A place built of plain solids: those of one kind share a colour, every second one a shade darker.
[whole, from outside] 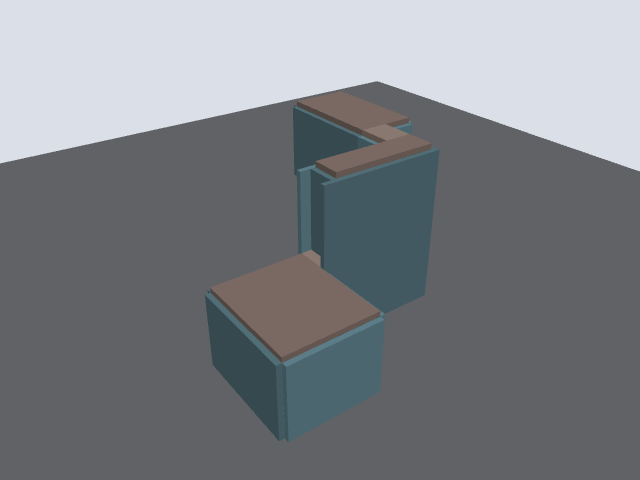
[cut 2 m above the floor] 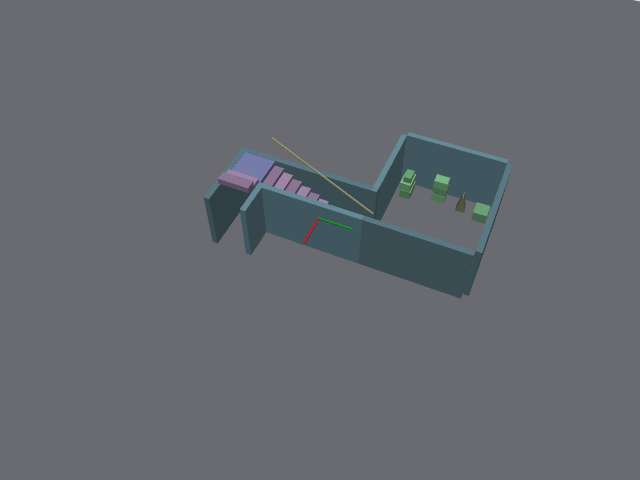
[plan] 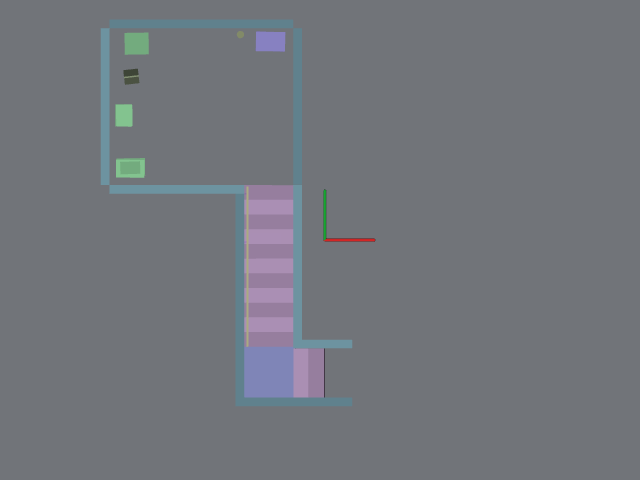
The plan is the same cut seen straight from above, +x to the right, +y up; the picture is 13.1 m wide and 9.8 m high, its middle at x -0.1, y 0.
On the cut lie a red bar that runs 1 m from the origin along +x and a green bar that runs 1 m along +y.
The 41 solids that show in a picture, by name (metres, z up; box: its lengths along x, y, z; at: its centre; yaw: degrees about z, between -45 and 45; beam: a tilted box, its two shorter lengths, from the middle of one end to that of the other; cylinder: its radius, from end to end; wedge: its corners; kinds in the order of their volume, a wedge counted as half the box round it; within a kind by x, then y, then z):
{
 "wall_1": {"box": [0.18, 3.2, 2.66], "at": [-4.49, 2.72, 1.28]},
 "wall_2": {"box": [2.75, 0.18, 2.66], "at": [-3.02, 1.03, 1.28]},
 "wall_3": {"box": [3.75, 0.18, 2.66], "at": [-2.52, 4.41, 1.28]},
 "wall_4": {"box": [0.18, 4.52, 5.61], "at": [-1.74, -1.13, 2.76]},
 "wall_5": {"box": [1.0, 0.18, 2.95], "at": [-1.15, 0.66, 4.09]},
 "wall_6": {"box": [0.18, 3.34, 5.61], "at": [-0.56, -0.54, 2.76]},
 "wall_7": {"box": [0.18, 3.2, 2.66], "at": [-0.56, 2.72, 1.28]},
 "wall_8": {"box": [2.21, 0.18, 5.61], "at": [-0.54, -3.3, 2.76]},
 "wall_9": {"box": [1.21, 0.18, 5.61], "at": [-0.04, -2.12, 2.76]},
 "wall_10": {"box": [0.18, 1.11, 2.74], "at": [0.47, -3.77, 4.19]},
 "wall_11": {"box": [3.84, 0.18, 2.74], "at": [2.48, -2.12, 4.19]},
 "roof_1": {"box": [3.75, 3.2, 0.18], "at": [-2.52, 2.72, 2.7]},
 "roof_2": {"box": [1.0, 3.79, 0.2], "at": [-1.15, -1.32, 5.66]},
 "roof_3": {"box": [1.0, 0.55, 0.18], "at": [-1.15, 0.85, 2.7]},
 "roof_4": {"box": [1.21, 1.0, 0.2], "at": [-0.04, -2.71, 5.66]},
 "roof_5": {"box": [3.84, 2.11, 0.2], "at": [2.48, -3.27, 5.66]},
 "tread_1": {"wedge": [[-1.65, -2.22, 1.63], [-1.65, -2.2, 1.81], [-1.65, -1.92, 1.47], [-1.65, -1.88, 1.81], [-0.65, -2.22, 1.63], [-0.65, -2.2, 1.81], [-0.65, -1.92, 1.47], [-0.65, -1.88, 1.81]]},
 "tread_2": {"wedge": [[-1.65, -1.92, 1.47], [-1.65, -1.9, 1.64], [-1.65, -1.62, 1.3], [-1.65, -1.58, 1.64], [-0.65, -1.92, 1.47], [-0.65, -1.9, 1.64], [-0.65, -1.62, 1.3], [-0.65, -1.58, 1.64]]},
 "tread_3": {"wedge": [[-1.65, -1.62, 1.3], [-1.65, -1.6, 1.48], [-1.65, -1.32, 1.13], [-1.65, -1.28, 1.48], [-0.65, -1.62, 1.3], [-0.65, -1.6, 1.48], [-0.65, -1.32, 1.13], [-0.65, -1.28, 1.48]]},
 "tread_4": {"wedge": [[-1.65, -1.32, 1.13], [-1.65, -1.3, 1.31], [-1.65, -1.02, 0.97], [-1.65, -0.98, 1.31], [-0.65, -1.32, 1.14], [-0.65, -1.3, 1.31], [-0.65, -1.02, 0.97], [-0.65, -0.98, 1.31]]},
 "tread_5": {"wedge": [[-1.65, -1.02, 0.97], [-1.65, -1.0, 1.14], [-1.65, -0.72, 0.8], [-1.65, -0.68, 1.14], [-0.65, -1.02, 0.97], [-0.65, -1.0, 1.14], [-0.65, -0.72, 0.8], [-0.65, -0.68, 1.14]]},
 "tread_6": {"wedge": [[-1.65, -0.72, 0.8], [-1.65, -0.7, 0.98], [-1.65, -0.42, 0.64], [-1.65, -0.38, 0.98], [-0.65, -0.72, 0.8], [-0.65, -0.7, 0.98], [-0.65, -0.42, 0.63], [-0.65, -0.38, 0.98]]},
 "tread_7": {"wedge": [[-1.65, -0.42, 0.64], [-1.65, -0.4, 0.81], [-1.65, -0.12, 0.47], [-1.65, -0.08, 0.81], [-0.65, -0.42, 0.64], [-0.65, -0.4, 0.81], [-0.65, -0.12, 0.47], [-0.65, -0.08, 0.81]]},
 "tread_8": {"wedge": [[-1.65, -0.12, 0.47], [-1.65, -0.1, 0.65], [-1.65, 0.18, 0.3], [-1.65, 0.22, 0.65], [-0.65, -0.12, 0.47], [-0.65, -0.1, 0.65], [-0.65, 0.18, 0.3], [-0.65, 0.22, 0.65]]},
 "tread_9": {"wedge": [[-1.65, 0.18, 0.3], [-1.65, 0.2, 0.48], [-1.65, 0.48, 0.14], [-1.65, 0.52, 0.48], [-0.65, 0.18, 0.3], [-0.65, 0.2, 0.48], [-0.65, 0.48, 0.14], [-0.65, 0.52, 0.48]]},
 "tread_10": {"wedge": [[-1.65, 0.48, 0.14], [-1.65, 0.5, 0.31], [-1.65, 0.78, -0.03], [-1.65, 0.82, 0.31], [-0.65, 0.48, 0.14], [-0.65, 0.5, 0.31], [-0.65, 0.78, -0.03], [-0.65, 0.82, 0.31]]},
 "tread_11": {"wedge": [[-1.65, 0.78, -0.05], [-1.65, 0.8, 0.15], [-1.65, 1.1, -0.05], [-1.65, 1.12, 0.15], [-0.65, 0.78, -0.05], [-0.65, 0.8, 0.15], [-0.65, 1.1, -0.05], [-0.65, 1.12, 0.15]]},
 "tread_12": {"wedge": [[-0.64, -3.21, 2.14], [-0.64, -2.21, 2.14], [-0.6, -3.21, 1.8], [-0.6, -2.21, 1.8], [-0.32, -3.21, 2.14], [-0.32, -2.21, 2.14], [-0.3, -3.21, 1.97], [-0.3, -2.21, 1.97]]},
 "tread_13": {"wedge": [[-0.34, -3.21, 2.31], [-0.34, -2.21, 2.31], [-0.3, -3.21, 1.96], [-0.3, -2.21, 1.96], [-0.02, -3.21, 2.31], [-0.02, -2.21, 2.31], [0.0, -3.21, 2.13], [0.0, -2.21, 2.13]]},
 "carton_1": {"box": [0.34, 0.45, 0.3], "at": [-4.11, 2.55, 0.45], "yaw": 0.4},
 "carton_2": {"box": [0.34, 0.45, 0.35], "at": [-4.1, 2.54, 0.12], "yaw": -1.2},
 "carton_3": {"box": [0.34, 0.45, 0.3], "at": [-4.1, 2.54, 0.74], "yaw": 0.7},
 "carton_4": {"box": [0.58, 0.37, 0.3], "at": [-3.97, 1.45, 0.46], "yaw": -0.5},
 "carton_5": {"box": [0.41, 0.26, 0.21], "at": [-3.97, 1.47, 0.72], "yaw": 1.5},
 "carton_6": {"box": [0.58, 0.37, 0.35], "at": [-3.96, 1.49, 0.13], "yaw": 0.9},
 "carton_7": {"box": [0.5, 0.45, 0.41], "at": [-3.84, 4.01, 0.16], "yaw": 0.8},
 "guard_rail_1": {"wedge": [[-1.6, -2.18, 2.93], [-1.6, -2.18, 2.98], [-1.6, 1.09, 1.1], [-1.6, 1.09, 1.15], [-1.56, -2.18, 2.93], [-1.56, -2.18, 2.98], [-1.56, 1.09, 1.1], [-1.56, 1.09, 1.15]]},
 "floor_1": {"wedge": [[-1.65, -3.21, 1.78], [-1.65, -3.21, 1.99], [-1.65, -2.2, 1.78], [-1.65, -2.18, 1.99], [-0.62, -3.21, 1.99], [-0.62, -2.18, 1.99], [-0.6, -3.21, 1.78], [-0.6, -2.2, 1.78]]},
 "crate_1": {"box": [0.6, 0.4, 0.3], "at": [-1.11, 4.05, 0.45], "yaw": -0.4},
 "sign_1": {"wedge": [[-4.12, 3.47, 0.0], [-4.1, 3.3, 0.62], [-4.1, 3.33, 0.62], [-4.08, 3.17, 0.0], [-3.82, 3.5, 0.0], [-3.8, 3.34, 0.62], [-3.8, 3.37, 0.62], [-3.79, 3.2, 0.0]]},
 "extinguisher_1": {"cylinder": 0.07, "from": [-1.73, 4.19, 0.0], "to": [-1.73, 4.19, 0.52]}
}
